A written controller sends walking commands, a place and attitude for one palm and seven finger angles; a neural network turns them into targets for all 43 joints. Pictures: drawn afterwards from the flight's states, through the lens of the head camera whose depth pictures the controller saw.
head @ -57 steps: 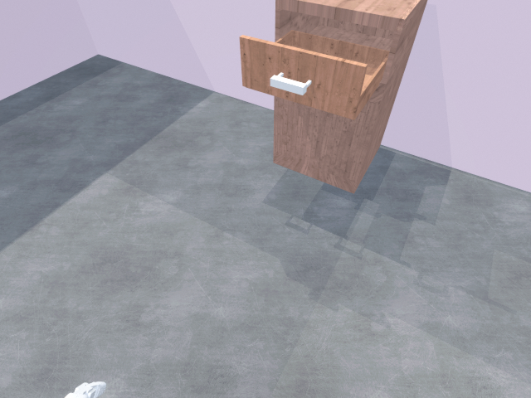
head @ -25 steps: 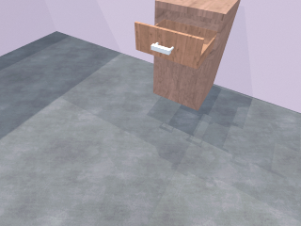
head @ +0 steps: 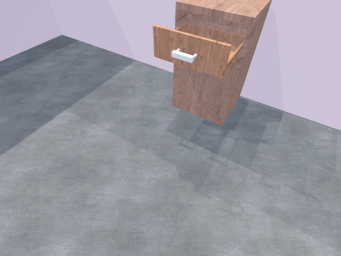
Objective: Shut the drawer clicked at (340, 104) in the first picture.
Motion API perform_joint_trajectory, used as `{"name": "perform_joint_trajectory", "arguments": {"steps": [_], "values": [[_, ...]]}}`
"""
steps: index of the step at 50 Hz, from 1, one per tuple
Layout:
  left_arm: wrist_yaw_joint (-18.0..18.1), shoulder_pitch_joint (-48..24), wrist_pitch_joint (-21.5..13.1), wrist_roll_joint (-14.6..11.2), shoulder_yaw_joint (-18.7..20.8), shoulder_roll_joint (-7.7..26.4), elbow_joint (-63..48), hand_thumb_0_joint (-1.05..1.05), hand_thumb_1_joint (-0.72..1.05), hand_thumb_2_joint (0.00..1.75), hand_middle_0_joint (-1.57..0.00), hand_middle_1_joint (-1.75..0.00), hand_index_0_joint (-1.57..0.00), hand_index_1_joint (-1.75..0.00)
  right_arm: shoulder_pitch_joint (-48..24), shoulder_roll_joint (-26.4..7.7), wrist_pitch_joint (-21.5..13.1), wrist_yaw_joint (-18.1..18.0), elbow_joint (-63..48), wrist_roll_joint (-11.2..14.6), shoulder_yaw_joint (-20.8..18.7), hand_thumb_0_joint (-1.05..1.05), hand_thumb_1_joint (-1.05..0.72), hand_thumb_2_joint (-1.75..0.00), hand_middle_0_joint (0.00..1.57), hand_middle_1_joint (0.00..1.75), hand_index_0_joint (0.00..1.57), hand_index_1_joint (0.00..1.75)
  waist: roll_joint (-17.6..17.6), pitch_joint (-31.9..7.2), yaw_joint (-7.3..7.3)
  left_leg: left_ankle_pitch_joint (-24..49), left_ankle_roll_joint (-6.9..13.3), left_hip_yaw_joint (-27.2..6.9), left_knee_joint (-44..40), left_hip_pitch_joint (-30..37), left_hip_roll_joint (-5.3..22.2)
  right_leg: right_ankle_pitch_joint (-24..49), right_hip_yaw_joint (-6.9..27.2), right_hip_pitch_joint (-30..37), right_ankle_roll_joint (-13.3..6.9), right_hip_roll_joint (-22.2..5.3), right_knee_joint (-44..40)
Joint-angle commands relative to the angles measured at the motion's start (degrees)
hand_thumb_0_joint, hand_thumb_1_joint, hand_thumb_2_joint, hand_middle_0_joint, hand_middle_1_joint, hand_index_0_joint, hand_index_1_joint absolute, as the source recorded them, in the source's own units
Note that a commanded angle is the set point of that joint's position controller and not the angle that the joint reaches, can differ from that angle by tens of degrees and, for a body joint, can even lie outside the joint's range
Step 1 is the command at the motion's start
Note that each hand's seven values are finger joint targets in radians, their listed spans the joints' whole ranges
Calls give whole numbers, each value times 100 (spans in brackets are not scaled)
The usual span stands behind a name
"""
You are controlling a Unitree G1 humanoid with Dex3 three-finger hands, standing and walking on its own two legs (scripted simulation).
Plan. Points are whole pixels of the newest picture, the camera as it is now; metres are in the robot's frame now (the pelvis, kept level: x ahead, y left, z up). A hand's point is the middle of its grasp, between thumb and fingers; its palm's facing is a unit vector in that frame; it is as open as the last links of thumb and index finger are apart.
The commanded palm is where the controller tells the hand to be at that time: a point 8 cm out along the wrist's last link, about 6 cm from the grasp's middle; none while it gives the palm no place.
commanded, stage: look at it before walking up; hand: left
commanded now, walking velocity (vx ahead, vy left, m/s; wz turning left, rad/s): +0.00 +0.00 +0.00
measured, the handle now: (184, 54) +1.08 -0.02 -0.06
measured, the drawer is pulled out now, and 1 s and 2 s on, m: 0.29 0.29 0.29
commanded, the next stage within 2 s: walk to a spot facing it in 0.30 s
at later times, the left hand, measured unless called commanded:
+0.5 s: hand out of the picture +0.06 +0.25 -0.16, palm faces -0.01 -0.95 -0.32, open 7.4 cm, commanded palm none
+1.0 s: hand (91, 253) +0.17 +0.23 -0.18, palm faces +0.09 -0.98 -0.17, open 7.3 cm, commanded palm none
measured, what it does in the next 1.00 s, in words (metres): walks ahead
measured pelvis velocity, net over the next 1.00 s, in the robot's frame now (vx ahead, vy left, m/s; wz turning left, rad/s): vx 0.14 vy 0.04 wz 0.09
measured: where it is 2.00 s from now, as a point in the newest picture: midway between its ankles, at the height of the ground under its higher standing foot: (159, 217)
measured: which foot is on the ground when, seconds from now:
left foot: down 0.00-1.00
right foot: down 0.00-0.70, up 0.72-1.00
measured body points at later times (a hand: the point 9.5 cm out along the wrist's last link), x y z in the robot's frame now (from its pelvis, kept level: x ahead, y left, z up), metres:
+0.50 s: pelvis +0.01 +0.01 +0.00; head +0.01 +0.01 +0.45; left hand +0.07 +0.30 -0.14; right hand +0.08 -0.28 -0.14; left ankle +0.00 +0.14 -0.74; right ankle +0.00 -0.10 -0.74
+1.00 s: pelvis +0.14 +0.04 +0.00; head +0.16 +0.06 +0.45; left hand +0.16 +0.28 -0.16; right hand +0.04 -0.15 -0.15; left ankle +0.05 +0.14 -0.74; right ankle +0.26 -0.08 -0.69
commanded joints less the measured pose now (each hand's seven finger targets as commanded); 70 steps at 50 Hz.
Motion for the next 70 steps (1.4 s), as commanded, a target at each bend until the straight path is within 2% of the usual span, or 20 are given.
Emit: {"name": "perform_joint_trajectory", "arguments": {"steps": [1, 20, 22, 26, 29, 31, 33, 34, 35, 36, 38, 42, 53, 56, 57, 58, 59, 61, 65, 70], "values": [[73, -167, -119, -6, 258, 1171, -350, 0, 90, 90, -20, -30, -20, -30, -197, -1150, -103, -74, -365, 22, -245, 0, -90, -90, 20, 30, 20, 30, 65, -176, 31, 497, 292, -434, -324, 15, 507, 347, 738, -76, -86, -766, -516], [77, -114, -124, -2, 246, 1160, -298, 0, 90, 90, -20, -30, -20, -30, -242, -1160, -113, -86, -326, 37, -237, 0, -90, -90, 20, 30, 20, 30, 54, -294, 37, 841, 300, -446, -379, 196, 545, 840, 661, 87, -60, -779, -461], [94, 335, -15, 6, 120, 522, -120, 0, 90, 90, -20, -30, -20, -30, 135, -482, -14, -47, -180, -2, -81, 0, -90, -90, 20, 30, 20, 30, -12, -339, 54, -21, 243, -303, -191, 82, 424, -298, 597, 118, 23, -762, -412], [31, 873, 52, 66, 290, 752, -151, 0, 90, 90, -20, -30, -20, -30, 324, -310, 56, 4, -326, -66, -136, 0, -90, -90, 20, 30, 20, 30, -753, 548, 246, -1628, 262, 91, 902, -1460, -70, -2818, 1405, 64, -382, -1224, -1017], [73, 1216, -86, 87, 419, 810, -234, 0, 90, 90, -20, -30, -20, -30, 264, -205, -25, 48, -594, -52, -225, 0, -90, -90, 20, 30, 20, 30, -768, 723, 260, -1615, 288, 218, 2081, -2049, 157, -2579, 2017, 180, -971, -2056, -1376], [78, 1091, -166, 105, 445, 697, -292, 0, 90, 90, -20, -30, -20, -30, 453, -16, -93, 98, -636, -19, -247, 0, -90, -90, 20, 30, 20, 30, -599, 667, 96, -1477, 313, 274, 1691, -1679, 243, -1689, 1434, 31, -974, -2001, -1060], [59, 858, -153, 71, 434, 516, -338, 0, 90, 90, -20, -30, -20, -30, 1230, 189, -143, 102, -412, -10, -251, 0, -90, -90, 20, 30, 20, 30, -334, 469, -249, -785, 336, 538, 664, -48, 39, -1756, 548, -968, -619, -1484, -419], [32, 832, -109, 54, 390, 231, -392, 0, 90, 90, -20, -30, -20, -30, 1832, -23, -157, 53, -233, -28, -316, 0, -90, -90, 20, 30, 20, 30, 451, 479, -444, -1411, 464, -173, 100, 598, 287, -1918, 34, -1677, -344, -945, 569], [-15, 731, -99, 22, 320, -184, -565, 0, 90, 90, -20, -30, -20, -30, 2507, -526, -183, -17, -58, -105, -479, 0, -90, -90, 20, 30, 20, 30, 1835, 442, -657, -2628, 944, -2129, -986, 975, 1550, -1915, -732, -2625, 10, -228, 2468], [3, 300, -164, 90, 304, -145, -823, 0, 90, 90, -20, -30, -20, -30, 2844, -566, -191, -59, -36, -82, -477, 0, -90, -90, 20, 30, 20, 30, 1602, 602, -718, -2492, 1338, -3189, -1450, 946, 2040, -2070, -357, -3251, -30, -190, 3566], [-39, 174, -231, 115, 338, -115, -738, 0, 90, 90, -20, -30, -20, -30, 2341, -106, -251, -86, -171, -12, -388, 0, -90, -90, 20, 30, 20, 30, 432, 785, -454, -1714, 1471, -2606, -1354, 562, 1936, -1196, 55, -3448, -74, -716, 4237], [-89, 651, -199, 98, 314, -502, -491, 0, 90, 90, -20, -30, -20, -30, 2202, 307, -470, -181, -61, 25, -287, 0, -90, -90, 20, 30, 20, 30, 619, 305, -106, 1005, 1316, -993, -1047, 884, 1374, -412, -159, -3109, 150, -846, 3953], [-144, -465, -201, 44, 427, -644, -952, 0, 90, 90, -20, -30, -20, -30, 2330, 382, -436, -181, 202, -63, -400, 0, -90, -90, 20, 30, 20, 30, 703, 907, -183, 1167, 1159, -340, -1066, 229, 1302, 204, -564, -1965, 23, -668, 1636], [-114, 1085, -322, 94, 556, -341, -531, 0, 90, 90, -20, -30, -20, -30, 2089, 214, -400, -169, 166, -35, -448, 0, -90, -90, 20, 30, 20, 30, 302, 20, 528, 2257, 856, 2, 951, 12, 930, 215, -731, 227, -105, -358, 882], [-41, 2047, -408, 149, 674, 130, -246, 0, 90, 90, -20, -30, -20, -30, 2208, 376, -398, -103, 87, 28, -436, 0, -90, -90, 20, 30, 20, 30, -639, -706, 862, 1204, 639, 217, 2711, -1047, 497, -270, 225, 1816, -373, -1220, 582], [70, 2650, -408, 114, 820, 833, -130, 0, 90, 90, -20, -30, -20, -30, 2445, 748, -403, -64, -183, 84, -363, 0, -90, -90, 20, 30, 20, 30, -1941, -1450, 838, -1894, 432, 345, 4793, -2410, -341, -289, 2957, 2716, -877, -3010, -387], [77, 2425, -367, 35, 796, 770, -181, 0, 90, 90, -20, -30, -20, -30, 1897, 611, -382, -48, -301, 61, -414, 0, -90, -90, 20, 30, 20, 30, -1055, -1053, 837, -1977, 533, -94, 5576, -2720, -1, -853, 3080, 2086, -1074, -3110, -794], [75, 1386, -407, 72, 600, 116, -410, 0, 90, 90, -20, -30, -20, -30, 1299, 674, -339, 29, -422, -14, -461, 0, -90, -90, 20, 30, 20, 30, -766, -133, 439, -950, 516, -124, 5819, -2854, 467, -1454, 2126, 418, -802, -2665, -984], [128, 806, -460, 135, 426, -396, -533, 0, 90, 90, -20, -30, -20, -30, 1452, 860, -17, 111, -384, -83, -468, 0, -90, -90, 20, 30, 20, 30, -593, 279, -162, -361, 263, 65, 4988, -2339, 664, -852, 224, -1044, -514, -2156, -1317], [116, 782, -482, 139, 488, -105, -591, 0, 90, 90, -20, -30, -20, -30, 611, 741, 49, 289, -945, -70, -474, 0, -90, -90, 20, 30, 20, 30, -404, 410, -135, 68, 102, 369, 3327, -2255, 778, -722, -564, -966, -520, -2137, -1521]]}}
